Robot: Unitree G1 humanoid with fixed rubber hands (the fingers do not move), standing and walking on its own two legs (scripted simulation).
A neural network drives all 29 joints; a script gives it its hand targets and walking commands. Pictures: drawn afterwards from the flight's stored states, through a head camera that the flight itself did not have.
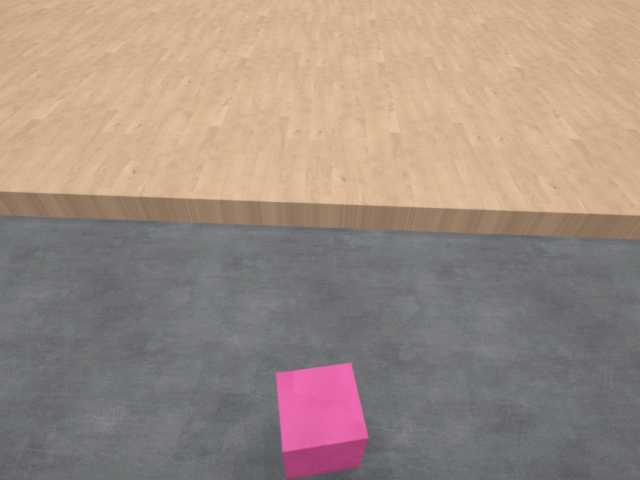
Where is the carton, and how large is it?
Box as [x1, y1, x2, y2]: [276, 363, 367, 479]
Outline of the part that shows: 350,363 276,373 282,451 287,479 357,467 359,465 367,440 367,434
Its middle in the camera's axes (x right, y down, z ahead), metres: +0.00 +0.50 +1.09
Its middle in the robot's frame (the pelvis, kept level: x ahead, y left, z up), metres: +0.45 -0.02 -0.66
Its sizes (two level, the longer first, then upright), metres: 0.210 0.200 0.250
